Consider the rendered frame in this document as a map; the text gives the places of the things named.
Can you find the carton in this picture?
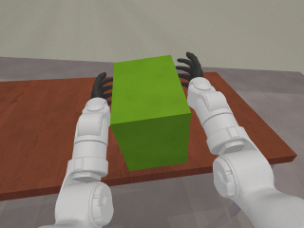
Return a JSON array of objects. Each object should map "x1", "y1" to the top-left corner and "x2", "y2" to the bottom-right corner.
[{"x1": 110, "y1": 55, "x2": 191, "y2": 171}]

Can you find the robot right forearm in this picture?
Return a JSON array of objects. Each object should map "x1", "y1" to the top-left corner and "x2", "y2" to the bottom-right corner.
[{"x1": 187, "y1": 77, "x2": 275, "y2": 183}]

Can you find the robot right hand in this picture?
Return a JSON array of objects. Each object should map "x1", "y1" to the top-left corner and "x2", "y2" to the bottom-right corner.
[{"x1": 176, "y1": 51, "x2": 204, "y2": 88}]

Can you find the robot left hand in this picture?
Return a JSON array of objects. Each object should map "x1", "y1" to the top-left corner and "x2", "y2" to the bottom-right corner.
[{"x1": 90, "y1": 72, "x2": 113, "y2": 105}]

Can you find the right robot upper arm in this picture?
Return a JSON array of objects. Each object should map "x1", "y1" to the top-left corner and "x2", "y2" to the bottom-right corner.
[{"x1": 213, "y1": 149, "x2": 304, "y2": 228}]

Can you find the table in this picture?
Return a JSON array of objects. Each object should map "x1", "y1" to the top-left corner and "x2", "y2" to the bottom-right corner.
[{"x1": 0, "y1": 72, "x2": 297, "y2": 217}]

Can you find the robot left forearm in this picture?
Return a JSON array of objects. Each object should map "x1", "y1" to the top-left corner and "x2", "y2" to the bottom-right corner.
[{"x1": 54, "y1": 97, "x2": 111, "y2": 218}]

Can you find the left robot upper arm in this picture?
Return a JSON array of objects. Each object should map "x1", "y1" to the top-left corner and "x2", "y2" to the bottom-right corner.
[{"x1": 38, "y1": 181, "x2": 114, "y2": 228}]

